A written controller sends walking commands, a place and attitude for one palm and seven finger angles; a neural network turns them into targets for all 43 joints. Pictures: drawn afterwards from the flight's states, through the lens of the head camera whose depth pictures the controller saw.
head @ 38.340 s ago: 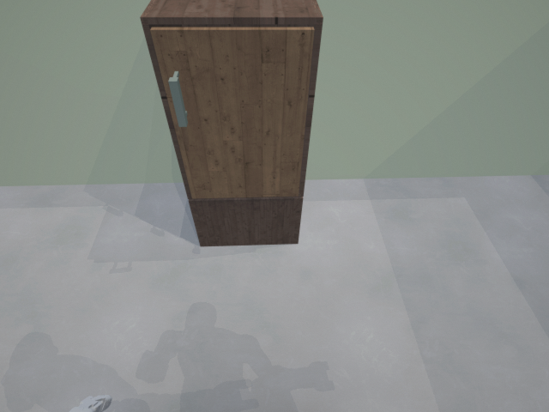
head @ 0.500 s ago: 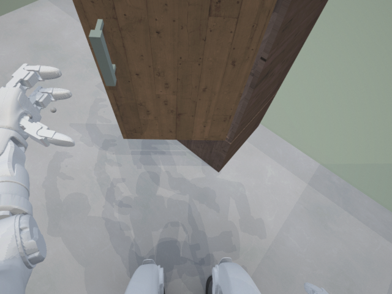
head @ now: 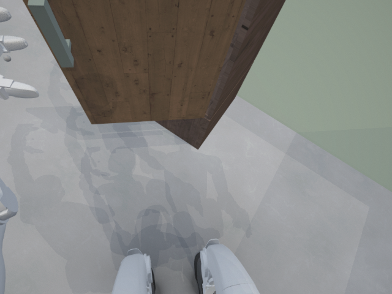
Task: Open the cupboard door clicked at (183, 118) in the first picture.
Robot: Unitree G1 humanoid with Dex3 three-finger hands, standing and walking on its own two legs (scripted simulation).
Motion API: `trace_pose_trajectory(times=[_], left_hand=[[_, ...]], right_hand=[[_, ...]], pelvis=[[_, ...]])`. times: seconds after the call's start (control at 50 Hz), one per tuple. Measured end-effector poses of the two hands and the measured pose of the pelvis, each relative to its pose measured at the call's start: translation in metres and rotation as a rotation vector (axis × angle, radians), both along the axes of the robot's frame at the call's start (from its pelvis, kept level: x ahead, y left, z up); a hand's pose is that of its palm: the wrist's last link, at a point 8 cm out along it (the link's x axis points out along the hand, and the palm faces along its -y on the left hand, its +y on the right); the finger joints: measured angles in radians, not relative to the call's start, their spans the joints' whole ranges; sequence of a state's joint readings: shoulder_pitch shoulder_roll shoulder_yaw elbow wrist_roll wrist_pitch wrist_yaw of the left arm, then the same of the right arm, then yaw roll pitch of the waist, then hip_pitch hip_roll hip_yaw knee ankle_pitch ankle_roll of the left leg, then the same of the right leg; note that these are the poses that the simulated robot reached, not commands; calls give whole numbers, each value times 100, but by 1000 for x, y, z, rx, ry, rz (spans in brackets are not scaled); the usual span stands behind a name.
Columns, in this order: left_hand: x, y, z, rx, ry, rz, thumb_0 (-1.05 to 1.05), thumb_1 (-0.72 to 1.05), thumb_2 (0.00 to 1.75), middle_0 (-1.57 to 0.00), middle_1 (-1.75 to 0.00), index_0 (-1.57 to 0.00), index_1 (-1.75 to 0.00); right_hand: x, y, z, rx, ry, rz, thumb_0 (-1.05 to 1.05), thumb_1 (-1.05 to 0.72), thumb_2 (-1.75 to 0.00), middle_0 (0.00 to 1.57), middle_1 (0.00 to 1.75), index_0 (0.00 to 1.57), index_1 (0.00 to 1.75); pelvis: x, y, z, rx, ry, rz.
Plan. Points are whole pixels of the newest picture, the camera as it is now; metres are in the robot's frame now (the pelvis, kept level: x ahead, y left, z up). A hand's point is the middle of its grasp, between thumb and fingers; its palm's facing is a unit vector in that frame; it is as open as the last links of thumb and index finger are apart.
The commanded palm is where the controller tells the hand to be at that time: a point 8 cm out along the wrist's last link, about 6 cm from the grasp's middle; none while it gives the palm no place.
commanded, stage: move the hooked fingers beside the handle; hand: left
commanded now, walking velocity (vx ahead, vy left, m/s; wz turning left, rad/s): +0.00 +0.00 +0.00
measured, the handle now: (55, 27) +0.60 +0.21 +0.08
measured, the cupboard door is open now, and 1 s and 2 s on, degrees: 41 41 41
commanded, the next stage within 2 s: slide the fingers in behind the handle in 1.02 s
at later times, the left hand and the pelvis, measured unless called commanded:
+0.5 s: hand (8, 52) +0.54 +0.27 +0.09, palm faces +0.03 -1.00 -0.02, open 14.0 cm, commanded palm +0.52 +0.30 +0.08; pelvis +0.01 +0.01 +0.01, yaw +0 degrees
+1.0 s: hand (8, 56) +0.53 +0.27 +0.08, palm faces +0.02 -1.00 -0.03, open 14.0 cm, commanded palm +0.52 +0.30 +0.07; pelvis +0.00 +0.00 +0.00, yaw +0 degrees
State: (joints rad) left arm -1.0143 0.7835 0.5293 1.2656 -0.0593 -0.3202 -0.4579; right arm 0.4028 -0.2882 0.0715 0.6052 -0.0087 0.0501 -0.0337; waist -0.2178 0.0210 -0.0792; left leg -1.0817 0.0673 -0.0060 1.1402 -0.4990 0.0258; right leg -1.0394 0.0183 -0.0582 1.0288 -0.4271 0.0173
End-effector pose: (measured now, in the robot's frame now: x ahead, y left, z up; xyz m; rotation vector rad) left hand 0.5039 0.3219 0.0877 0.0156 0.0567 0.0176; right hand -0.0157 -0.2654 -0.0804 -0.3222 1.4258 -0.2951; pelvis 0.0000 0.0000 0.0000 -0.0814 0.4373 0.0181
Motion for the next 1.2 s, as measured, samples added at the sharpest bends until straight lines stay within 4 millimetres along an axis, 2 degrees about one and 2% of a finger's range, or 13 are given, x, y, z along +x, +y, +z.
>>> trace_pose_trajectory(times=[0.16, 0.24, 0.34, 0.42, 0.58, 0.76, 0.94, 1.2], left_hand=[[22, 3, 3, 0, -11, -11, -1, -49, 30, -30, -120, -29, -120], [25, 1, -3, 2, 8, -21, -1, -49, 30, -30, -120, -29, -120], [19, -4, -9, 3, 12, -23, -1, -49, 30, -30, -120, -29, -120], [14, -3, -6, -9, -12, 4, -1, -49, 30, -30, -120, -30, -120], [6, 0, 4, 14, 3, 6, -1, -49, 30, -30, -120, -30, -120], [-3, -3, -1, -3, -1, -2, -1, -50, 30, -30, -120, -30, -120], [1, 1, -4, 15, -23, 7, -1, -50, 30, -30, -120, -30, -120], [14, -3, -7, 1, -1, -5, -1, -49, 30, -30, -120, -30, -120]], right_hand=[[-10, 8, 2, 2, 62, -19, 1, -90, -90, 20, 30, 21, 30], [-11, 14, 3, 14, 78, -30, 1, -90, -90, 20, 30, 21, 30], [-8, 19, 5, 37, 79, -37, 1, -90, -90, 20, 30, 21, 30], [0, 19, 7, 44, 59, -35, 1, -90, -90, 20, 30, 21, 30], [16, 12, 7, 37, 13, -10, 1, -90, -90, 20, 30, 21, 30], [24, 2, 4, 19, -15, 18, 1, -90, -90, 20, 30, 20, 30], [13, -3, -1, -3, 6, 20, 1, -90, -90, 20, 30, 20, 30], [-10, 8, -3, 14, 49, -22, 1, -90, -90, 20, 30, 20, 30]], pelvis=[[4, 5, -2, -13, 31, 0], [7, 7, -1, -14, 37, -4], [12, 9, 4, -13, 30, -10], [14, 7, 6, -13, 16, -9], [14, 5, 9, -12, -9, 3], [8, 1, 6, -7, -15, 6], [0, -1, -2, -13, 5, 10], [-1, 2, -5, -17, 26, -3]])
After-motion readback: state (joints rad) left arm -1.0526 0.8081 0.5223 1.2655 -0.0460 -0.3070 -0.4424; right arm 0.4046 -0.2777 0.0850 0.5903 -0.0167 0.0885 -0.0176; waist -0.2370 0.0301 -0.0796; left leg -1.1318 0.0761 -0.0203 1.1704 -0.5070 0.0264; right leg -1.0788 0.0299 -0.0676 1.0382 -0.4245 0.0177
